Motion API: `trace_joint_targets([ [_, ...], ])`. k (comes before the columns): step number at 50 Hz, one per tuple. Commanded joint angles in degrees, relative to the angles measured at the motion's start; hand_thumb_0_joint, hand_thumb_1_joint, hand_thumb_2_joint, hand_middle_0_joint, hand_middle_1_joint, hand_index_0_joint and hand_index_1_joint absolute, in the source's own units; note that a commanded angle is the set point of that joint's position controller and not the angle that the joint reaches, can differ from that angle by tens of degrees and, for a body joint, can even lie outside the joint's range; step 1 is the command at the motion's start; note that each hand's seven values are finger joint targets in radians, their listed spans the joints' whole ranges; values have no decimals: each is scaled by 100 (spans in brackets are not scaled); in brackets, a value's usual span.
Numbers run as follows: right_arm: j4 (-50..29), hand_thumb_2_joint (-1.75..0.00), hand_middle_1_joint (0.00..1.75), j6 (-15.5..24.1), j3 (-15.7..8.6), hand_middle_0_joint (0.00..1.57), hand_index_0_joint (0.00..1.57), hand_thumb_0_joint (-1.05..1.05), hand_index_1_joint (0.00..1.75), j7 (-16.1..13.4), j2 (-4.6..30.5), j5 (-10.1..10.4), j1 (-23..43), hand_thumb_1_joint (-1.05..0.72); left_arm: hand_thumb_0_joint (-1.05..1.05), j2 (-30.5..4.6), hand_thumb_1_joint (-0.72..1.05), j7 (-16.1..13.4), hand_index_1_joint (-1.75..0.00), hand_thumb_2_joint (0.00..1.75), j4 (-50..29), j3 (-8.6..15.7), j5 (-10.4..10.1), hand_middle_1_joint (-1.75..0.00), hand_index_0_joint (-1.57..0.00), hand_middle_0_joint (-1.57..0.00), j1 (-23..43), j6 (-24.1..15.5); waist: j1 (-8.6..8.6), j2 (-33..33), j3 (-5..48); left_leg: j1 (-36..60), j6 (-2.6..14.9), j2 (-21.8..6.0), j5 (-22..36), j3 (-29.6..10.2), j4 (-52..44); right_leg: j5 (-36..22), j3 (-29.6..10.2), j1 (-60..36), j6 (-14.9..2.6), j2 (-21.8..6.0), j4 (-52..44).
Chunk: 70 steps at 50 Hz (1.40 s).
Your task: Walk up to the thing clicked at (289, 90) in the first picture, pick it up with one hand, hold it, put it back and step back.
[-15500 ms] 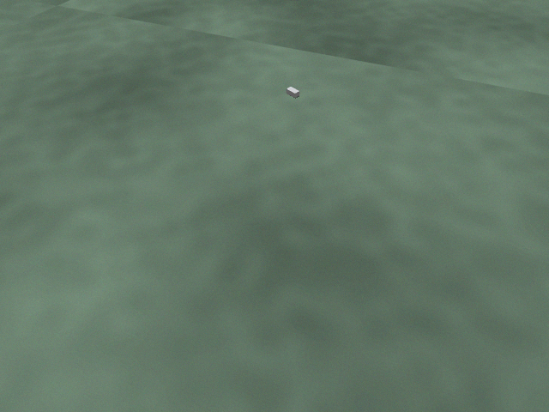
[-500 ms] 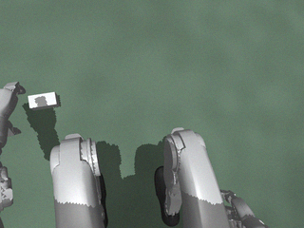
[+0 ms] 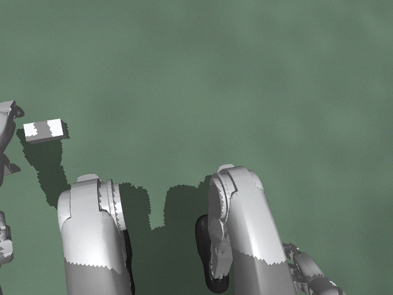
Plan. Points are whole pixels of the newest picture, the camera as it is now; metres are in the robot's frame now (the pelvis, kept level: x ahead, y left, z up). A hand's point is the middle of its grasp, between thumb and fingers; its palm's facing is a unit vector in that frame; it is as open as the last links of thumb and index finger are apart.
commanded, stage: rise first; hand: left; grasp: from above
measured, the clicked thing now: (46, 131) +0.44 +0.34 -0.30
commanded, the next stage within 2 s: approach in 1.32 s
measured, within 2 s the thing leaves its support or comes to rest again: neither
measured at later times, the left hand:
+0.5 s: hand (5, 139) +0.39 +0.37 -0.19, palm faces -0.43 -0.15 -0.89, open 12.7 cm
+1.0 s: hand out of the picture +0.40 +0.38 -0.17, palm faces -0.43 -0.13 -0.89, open 12.7 cm
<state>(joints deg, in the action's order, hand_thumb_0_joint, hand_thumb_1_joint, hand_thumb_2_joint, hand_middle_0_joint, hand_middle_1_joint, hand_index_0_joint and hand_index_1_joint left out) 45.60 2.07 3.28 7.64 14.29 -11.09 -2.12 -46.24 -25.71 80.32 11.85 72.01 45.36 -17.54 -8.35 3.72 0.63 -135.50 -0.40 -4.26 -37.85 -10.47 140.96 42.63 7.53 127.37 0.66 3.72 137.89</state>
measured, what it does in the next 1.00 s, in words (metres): stands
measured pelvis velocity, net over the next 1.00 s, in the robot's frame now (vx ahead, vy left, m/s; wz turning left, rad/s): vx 0.00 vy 0.00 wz -0.02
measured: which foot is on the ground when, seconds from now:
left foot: down 0.00-1.00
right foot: down 0.00-1.00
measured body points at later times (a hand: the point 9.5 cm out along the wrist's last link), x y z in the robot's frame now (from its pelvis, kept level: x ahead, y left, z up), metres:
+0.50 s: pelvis +0.00 +0.00 -0.01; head +0.23 +0.10 +0.37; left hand +0.41 +0.38 -0.13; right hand +0.09 -0.27 -0.11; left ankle +0.08 +0.14 -0.28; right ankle +0.09 -0.11 -0.28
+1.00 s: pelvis +0.00 +0.00 +0.00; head +0.23 +0.10 +0.37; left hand +0.41 +0.38 -0.12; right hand +0.10 -0.26 -0.11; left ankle +0.08 +0.14 -0.28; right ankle +0.09 -0.11 -0.28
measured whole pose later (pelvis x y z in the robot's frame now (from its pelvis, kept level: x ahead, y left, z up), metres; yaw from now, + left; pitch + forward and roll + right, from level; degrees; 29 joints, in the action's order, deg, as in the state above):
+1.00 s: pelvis +0.00 +0.00 +0.00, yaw -1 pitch +30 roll -10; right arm 43.9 2.4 5.7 8.6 14.8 -11.1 -3.3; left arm -49.3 -22.7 80.4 10.5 71.5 47.5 -16.5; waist -9.7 3.6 0.4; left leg -135.5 -0.1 -3.9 -37.9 -11.4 141.7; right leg 42.5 8.3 126.5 1.3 3.9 137.6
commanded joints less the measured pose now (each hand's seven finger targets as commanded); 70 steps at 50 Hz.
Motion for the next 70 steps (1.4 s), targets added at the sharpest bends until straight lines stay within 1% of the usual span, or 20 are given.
trace_joint_targets([
  [1, -99, -90, 30, 74, -392, 20, 20, 0, 30, -79, 1479, 13, -957, -90, 0, -1703, -28, -241, -79, 78, -669, 205, -91, -79, -30, -30, 1459, 8, 41, -1826, 3702, 3208, 148, 108, 809, 512, -1300, -1296, 357, -1293, -253, 169, -1502],
  [3, -125, -90, 30, 87, -361, 20, 20, 0, 30, -75, 1434, 27, -943, -90, 0, -1739, -28, -243, -78, 77, -598, 188, -82, -79, -31, -31, 1434, 23, 91, -1918, 3665, 3238, 143, 108, 842, 521, -1301, -1318, 348, -1275, -262, 164, -1486],
  [4, -101, -90, 30, 94, -350, 20, 20, 0, 30, -72, 1441, 16, -958, -90, 0, -1636, -29, -230, -79, 79, -533, 96, -78, -79, -30, -30, 1419, 50, 37, -1843, 3690, 3292, 156, 103, 915, 520, -1258, -1386, 344, -1285, -247, 174, -1503],
  [10, -118, -90, 30, 120, -295, 20, 20, 0, 30, -38, 1494, -31, -1036, -90, 0, -1908, -29, -243, -80, 78, -534, 272, -91, -81, -30, -30, 1522, 52, 7, -1816, 3744, 3166, 168, 103, 1005, 523, -1192, -1509, 349, -1499, -215, 166, -1484],
  [12, -128, -90, 30, 129, -270, 20, 20, 0, 30, -32, 1495, -44, -1030, -90, 0, -1853, -28, -214, -79, 78, -498, 210, -121, -79, -30, -30, 1583, 57, -54, -1784, 3705, 3174, 175, 86, 993, 501, -1165, -1508, 366, -1470, -213, 171, -1465],
  [15, -161, -90, 30, 120, -236, 20, 20, 0, 30, -40, 1497, -43, -996, -90, 0, -2052, -29, -197, -80, 79, -429, 287, -97, -80, -30, -30, 1525, 67, 43, -1912, 3699, 3113, 163, 104, 865, 524, -1195, -1382, 339, -1473, -237, 184, -1484],
  [23, -158, -90, 30, 100, -154, 20, 20, 0, 30, -32, 1526, -70, -994, -90, 0, -2032, -31, -153, -82, 80, -343, 160, -79, -82, -28, -28, 1645, 74, -79, -1861, 3582, 2984, 172, 88, 826, 488, -1149, -1396, 371, -1442, -228, 222, -1485],
  [26, -181, -90, 30, 118, -130, 20, 20, 0, 30, -40, 1555, -96, -1010, -90, 0, -2104, -32, -155, -83, 81, -379, 210, -127, -83, -27, -27, 1736, 56, -108, -1878, 3564, 2973, 166, 86, 780, 462, -1145, -1351, 413, -1440, -225, 211, -1466],
  [35, -197, -90, 30, 121, -133, 20, 20, 0, 30, -17, 1574, -92, -1031, -90, 0, -2257, -29, -68, -81, 78, -520, 263, -91, -82, -30, -29, 1591, 42, -34, -2028, 3709, 3110, 166, 72, 980, 477, -1097, -1525, 384, -1549, -207, 224, -1469],
  [42, -236, -90, 30, 127, -205, 20, 20, 0, 30, 18, 1614, -31, -1043, -90, 0, -2022, -30, 20, -81, 79, -751, 146, -129, -81, -29, -29, 1540, 103, -15, -2319, 3705, 3465, 96, 71, 991, 371, -1338, -1473, 488, -1274, -253, 187, -1347],
  [44, -246, -90, 30, 100, -217, 20, 20, 0, 30, 18, 1613, -4, -1046, -90, 0, -1889, -31, 75, -81, 80, -753, 19, -143, -81, -28, -28, 1607, 110, -107, -2234, 3712, 3438, 105, 60, 983, 348, -1328, -1501, 498, -1260, -237, 192, -1372],
  [46, -259, -90, 30, 68, -206, 20, 20, 0, 30, 19, 1586, 28, -1082, -90, 0, -2029, -31, 86, -82, 80, -860, 96, -121, -82, -28, -28, 1678, 106, -48, -2241, 3770, 3353, 113, 78, 995, 399, -1336, -1536, 462, -1390, -235, 203, -1438],
  [51, -279, -90, 30, 71, -183, 20, 20, 0, 30, -1, 1563, 95, -1056, -90, 0, -1792, -31, 113, -84, 80, -508, -112, -156, -84, -28, -27, 1655, 81, -144, -1883, 3371, 3032, 148, 85, 720, 422, -1330, -1337, 440, -1268, -229, 207, -1537],
  [53, -263, -90, 30, 77, -150, 20, 20, 0, 30, -26, 1578, 60, -1102, -90, 0, -1960, -31, 82, -83, 80, -530, 9, -144, -83, -28, -28, 1732, 57, -160, -1789, 3472, 2998, 171, 97, 830, 458, -1243, -1438, 404, -1489, -191, 195, -1587],
  [58, -276, -90, 30, 93, -46, 20, 20, 0, 30, -51, 1570, 1, -1055, -90, 0, -2059, -29, 23, -82, 78, -167, 41, -107, -83, -30, -29, 1704, -10, -192, -1571, 3382, 2756, 207, 115, 736, 479, -1162, -1355, 358, -1623, -166, 210, -1656],
  [63, -293, -90, 30, 113, -2, 20, 20, 0, 30, -80, 1624, -57, -989, -90, 0, -2390, -28, -111, -83, 78, -390, 214, -8, -84, -30, -29, 1976, -57, -105, -2016, 3686, 3097, 153, 115, 731, 442, -1224, -1271, 430, -1504, -223, 210, -1516],
  [64, -301, -90, 30, 128, 8, 20, 20, 0, 30, -68, 1584, -70, -984, -90, 0, -2371, -29, -125, -82, 78, -271, 170, 32, -83, -30, -29, 1926, -35, -154, -2128, 3629, 3111, 134, 104, 703, 436, -1213, -1231, 409, -1466, -250, 219, -1471],
  [67, -289, -90, 30, 125, -6, 20, 20, 0, 30, -69, 1596, -110, -999, -90, 0, -2420, -29, -181, -83, 78, -508, 246, 63, -83, -29, -29, 1909, -5, -95, -2336, 3772, 3241, 121, 107, 836, 464, -1229, -1354, 419, -1522, -243, 224, -1473],
  [69, -286, -90, 30, 149, -43, 20, 20, 0, 30, -56, 1597, -73, -987, -90, 0, -2330, -32, -158, -83, 80, -485, 172, 23, -83, -28, -28, 1836, 78, -71, -2469, 3646, 3305, 102, 104, 842, 457, -1294, -1344, 451, -1299, -269, 202, -1410],
  [70, -285, -90, 30, 165, -68, 20, 20, 0, 30, -42, 1632, -97, -1036, -90, 0, -2219, -32, -125, -82, 80, -474, 132, 13, -82, -28, -28, 1817, 100, -159, -2377, 3637, 3322, 96, 104, 823, 426, -1326, -1346, 488, -1290, -260, 194, -1402],
])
